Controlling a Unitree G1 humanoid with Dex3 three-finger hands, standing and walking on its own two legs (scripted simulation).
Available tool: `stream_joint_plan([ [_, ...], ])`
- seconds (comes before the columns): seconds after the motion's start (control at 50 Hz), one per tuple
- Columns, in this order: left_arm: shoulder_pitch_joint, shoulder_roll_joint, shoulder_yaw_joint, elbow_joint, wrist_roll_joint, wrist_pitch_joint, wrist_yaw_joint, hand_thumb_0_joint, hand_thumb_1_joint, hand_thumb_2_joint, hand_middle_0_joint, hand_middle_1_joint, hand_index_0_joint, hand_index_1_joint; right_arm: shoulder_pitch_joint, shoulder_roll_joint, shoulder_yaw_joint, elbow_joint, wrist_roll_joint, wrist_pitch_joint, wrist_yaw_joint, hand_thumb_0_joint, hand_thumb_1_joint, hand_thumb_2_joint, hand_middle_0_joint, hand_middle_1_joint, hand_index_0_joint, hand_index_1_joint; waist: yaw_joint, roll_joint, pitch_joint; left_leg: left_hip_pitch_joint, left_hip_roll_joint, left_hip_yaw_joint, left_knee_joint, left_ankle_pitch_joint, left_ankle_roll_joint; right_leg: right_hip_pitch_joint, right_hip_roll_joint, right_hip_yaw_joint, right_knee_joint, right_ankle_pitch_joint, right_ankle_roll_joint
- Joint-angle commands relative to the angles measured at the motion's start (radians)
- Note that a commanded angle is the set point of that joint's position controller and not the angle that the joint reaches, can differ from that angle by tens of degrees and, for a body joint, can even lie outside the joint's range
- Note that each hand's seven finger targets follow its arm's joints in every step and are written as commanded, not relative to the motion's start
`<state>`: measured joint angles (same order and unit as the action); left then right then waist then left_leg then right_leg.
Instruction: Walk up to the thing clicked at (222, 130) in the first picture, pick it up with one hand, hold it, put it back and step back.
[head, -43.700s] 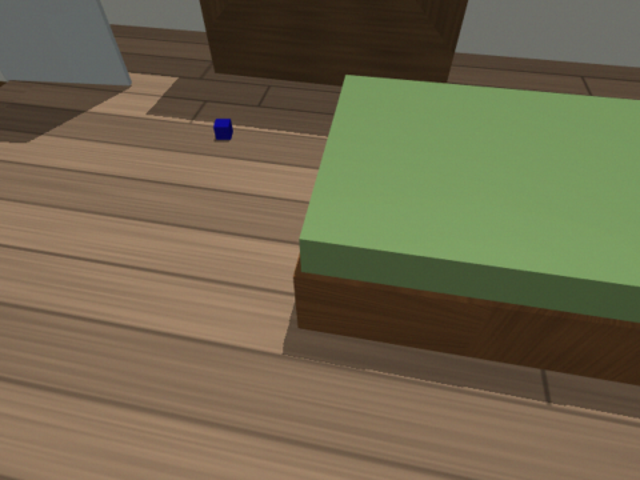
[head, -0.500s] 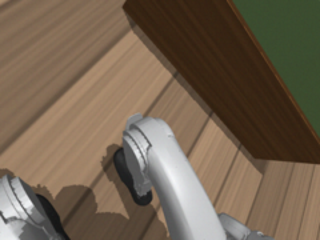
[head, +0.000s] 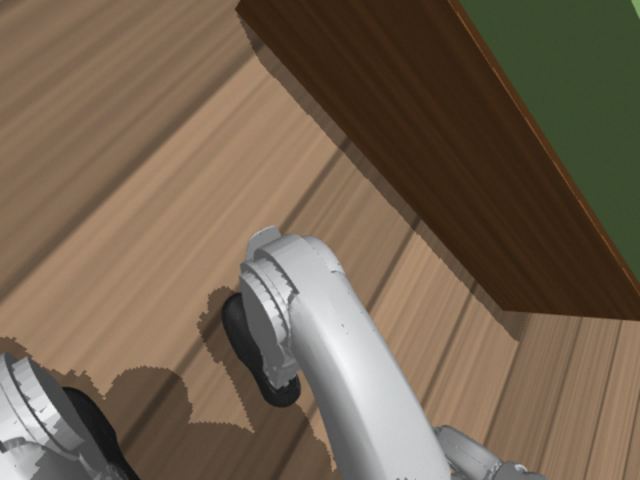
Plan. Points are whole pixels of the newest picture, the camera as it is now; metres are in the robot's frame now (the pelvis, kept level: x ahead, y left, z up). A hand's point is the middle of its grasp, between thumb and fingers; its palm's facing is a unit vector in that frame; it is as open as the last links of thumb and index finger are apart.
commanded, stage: close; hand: left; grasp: from above
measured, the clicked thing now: out of the picture +0.43 +0.37 -0.28
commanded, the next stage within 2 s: settle in 1.26 s
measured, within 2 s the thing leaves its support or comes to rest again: leaves its support in 1.68 s
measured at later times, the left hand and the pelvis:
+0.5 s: hand out of the picture +0.43 +0.36 -0.25, palm faces -0.24 -0.35 -0.90, open 11.8 cm; pelvis +0.00 +0.00 +0.00, yaw +0 degrees
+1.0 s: hand out of the picture +0.43 +0.36 -0.25, palm faces -0.24 -0.35 -0.91, open 10.5 cm; pelvis +0.00 +0.00 +0.00, yaw +0 degrees
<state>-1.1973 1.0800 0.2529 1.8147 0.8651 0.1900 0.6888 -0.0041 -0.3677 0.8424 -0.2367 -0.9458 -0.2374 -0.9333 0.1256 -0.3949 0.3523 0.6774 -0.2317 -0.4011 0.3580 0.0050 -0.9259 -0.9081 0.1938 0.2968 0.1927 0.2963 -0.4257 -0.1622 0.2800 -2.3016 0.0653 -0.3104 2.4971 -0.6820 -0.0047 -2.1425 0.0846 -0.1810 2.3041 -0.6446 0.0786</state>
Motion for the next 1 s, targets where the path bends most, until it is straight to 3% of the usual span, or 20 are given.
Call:
stream_joint_plan([
  [0.0, -0.197, 0.19, -0.044, -0.103, 0.011, -0.012, 0.029, 0.0, -0.285, 0.773, -0.293, -0.881, -0.298, -0.874, 0.206, -0.33, -0.089, 0.034, 0.007, -0.005, -0.009, 0.0, -0.911, -0.908, 0.199, 0.3, 0.199, 0.3, -0.078, 0.548, -0.614, 0.488, 0.037, 0.103, -0.265, 0.153, -0.004, 0.342, 0.02, -0.12, -0.207, 0.225, -0.082],
  [0.04, -0.211, 0.196, -0.038, -0.123, 0.013, -0.011, 0.036, 0.0, -0.268, 0.763, -0.302, -0.861, -0.306, -0.854, 0.211, -0.327, -0.084, 0.033, 0.01, -0.005, -0.005, 0.0, -0.907, -0.907, 0.199, 0.3, 0.199, 0.3, -0.064, 0.546, -0.638, 0.494, 0.041, 0.102, -0.251, 0.192, -0.003, 0.339, 0.021, -0.12, -0.204, 0.249, -0.082],
  [0.14, -0.195, 0.206, -0.019, -0.089, 0.007, -0.01, 0.049, 0.0, -0.206, 0.724, -0.357, -0.809, -0.359, -0.804, 0.22, -0.337, -0.088, 0.042, 0.006, -0.004, -0.008, 0.0, -0.907, -0.906, 0.199, 0.3, 0.199, 0.3, -0.077, 0.544, -0.631, 0.491, 0.041, 0.106, -0.258, 0.177, -0.003, 0.367, 0.023, -0.118, -0.213, 0.244, -0.081],
  [0.2, -0.195, 0.218, -0.013, -0.084, 0.004, -0.005, 0.048, 0.0, -0.166, 0.69, -0.38, -0.799, -0.387, -0.788, 0.205, -0.336, -0.086, 0.037, 0.006, -0.007, -0.01, 0.0, -0.905, -0.906, 0.199, 0.3, 0.199, 0.3, -0.069, 0.536, -0.623, 0.482, 0.04, 0.107, -0.257, 0.157, -0.002, 0.353, 0.023, -0.116, -0.216, 0.223, -0.08],
  [0.34, -0.196, 0.238, -0.002, -0.08, 0.018, -0.01, 0.056, 0.0, -0.058, 0.633, -0.463, -0.727, -0.472, -0.715, 0.201, -0.341, -0.089, 0.041, 0.006, -0.008, -0.014, 0.0, -0.902, -0.904, 0.199, 0.3, 0.199, 0.3, -0.074, 0.534, -0.621, 0.476, 0.04, 0.105, -0.263, 0.138, -0.001, 0.363, 0.021, -0.116, -0.217, 0.213, -0.081],
  [0.42, -0.216, 0.232, -0.012, -0.101, 0.016, -0.012, 0.056, 0.0, 0.004, 0.581, -0.503, -0.693, -0.517, -0.676, 0.194, -0.329, -0.081, 0.034, 0.006, -0.01, -0.012, 0.0, -0.9, -0.903, 0.199, 0.3, 0.199, 0.3, -0.078, 0.532, -0.619, 0.475, 0.04, 0.104, -0.255, 0.148, 0.0, 0.347, 0.018, -0.113, -0.213, 0.217, -0.079],
  [0.58, -0.225, 0.262, 0.012, -0.079, 0.018, -0.009, 0.067, 0.0, 0.14, 0.583, -0.612, -0.669, -0.624, -0.654, 0.194, -0.339, -0.083, 0.042, 0.004, -0.012, -0.016, 0.0, -0.9, -0.903, 0.199, 0.3, 0.199, 0.3, -0.074, 0.544, -0.618, 0.478, 0.044, 0.101, -0.266, 0.129, -0.002, 0.343, 0.018, -0.117, -0.216, 0.201, -0.081],
  [0.7, -0.222, 0.258, -0.008, -0.099, 0.019, -0.006, 0.053, 0.0, 0.209, 0.58, -0.675, -0.643, -0.684, -0.631, 0.191, -0.336, -0.08, 0.04, 0.002, -0.015, -0.017, 0.0, -0.901, -0.903, 0.199, 0.3, 0.199, 0.3, -0.081, 0.539, -0.613, 0.48, 0.038, 0.111, -0.254, 0.151, 0.001, 0.343, 0.014, -0.106, -0.213, 0.217, -0.077],
  [0.76, -0.219, 0.274, 0.004, -0.087, 0.024, -0.008, 0.062, 0.0, 0.288, 0.527, -0.735, -0.6, -0.747, -0.584, 0.196, -0.347, -0.087, 0.042, 0.003, -0.013, -0.019, 0.0, -0.901, -0.904, 0.199, 0.3, 0.199, 0.3, -0.079, 0.543, -0.62, 0.473, 0.041, 0.107, -0.262, 0.125, 0.003, 0.352, 0.018, -0.108, -0.229, 0.2, -0.079],
  [0.86, -0.218, 0.256, -0.005, -0.086, 0.021, -0.008, 0.045, 0.0, 0.302, 0.593, -0.741, -0.645, -0.75, -0.633, 0.2, -0.337, -0.086, 0.045, 0.003, -0.012, -0.022, 0.0, -0.899, -0.903, 0.199, 0.3, 0.199, 0.3, -0.082, 0.537, -0.623, 0.471, 0.037, 0.118, -0.253, 0.142, 0.002, 0.353, 0.016, -0.104, -0.225, 0.211, -0.077],
  [0.98, -0.201, 0.266, 0.004, -0.077, 0.022, -0.006, 0.047, 0.0, 0.365, 0.555, -0.788, -0.608, -0.799, -0.594, 0.206, -0.344, -0.083, 0.035, 0.006, -0.009, -0.022, 0.0, -0.897, -0.902, 0.199, 0.3, 0.199, 0.3, -0.073, 0.523, -0.632, 0.466, 0.04, 0.112, -0.258, 0.152, 0.003, 0.371, 0.02, -0.108, -0.229, 0.219, -0.078],
])
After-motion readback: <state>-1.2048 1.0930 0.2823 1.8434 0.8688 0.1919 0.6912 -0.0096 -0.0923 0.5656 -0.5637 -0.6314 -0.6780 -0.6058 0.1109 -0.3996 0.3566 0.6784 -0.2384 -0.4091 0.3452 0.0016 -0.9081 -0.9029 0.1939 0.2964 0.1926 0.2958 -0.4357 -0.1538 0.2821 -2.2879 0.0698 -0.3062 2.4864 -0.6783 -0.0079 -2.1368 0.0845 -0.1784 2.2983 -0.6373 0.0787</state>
